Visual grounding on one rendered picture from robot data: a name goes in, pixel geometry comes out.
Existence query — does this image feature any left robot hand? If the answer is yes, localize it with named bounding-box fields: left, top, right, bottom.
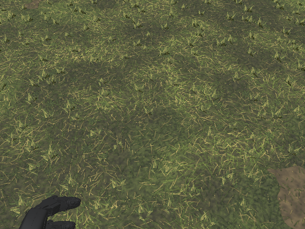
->
left=19, top=195, right=81, bottom=229

